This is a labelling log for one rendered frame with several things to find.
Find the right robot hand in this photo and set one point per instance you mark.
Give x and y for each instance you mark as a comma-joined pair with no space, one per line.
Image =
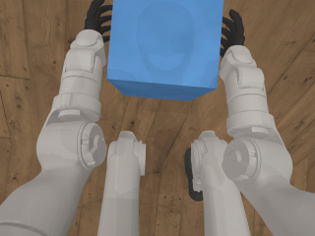
235,34

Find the left robot hand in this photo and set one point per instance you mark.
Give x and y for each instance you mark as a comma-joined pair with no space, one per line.
94,20

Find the right robot forearm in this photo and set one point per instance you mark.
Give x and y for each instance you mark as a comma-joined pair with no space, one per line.
246,98

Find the robot left thigh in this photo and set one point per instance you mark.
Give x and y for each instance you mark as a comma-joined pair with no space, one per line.
119,215

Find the robot left shin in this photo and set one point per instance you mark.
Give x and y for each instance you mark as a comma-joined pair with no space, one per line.
113,145

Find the carton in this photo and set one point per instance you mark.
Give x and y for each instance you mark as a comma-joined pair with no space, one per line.
165,49

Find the robot right upper arm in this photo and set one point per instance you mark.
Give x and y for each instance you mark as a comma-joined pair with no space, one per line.
261,171

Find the robot left upper arm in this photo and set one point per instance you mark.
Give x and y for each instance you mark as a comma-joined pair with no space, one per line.
68,152

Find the left robot forearm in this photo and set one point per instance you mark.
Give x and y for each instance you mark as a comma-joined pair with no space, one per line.
80,85

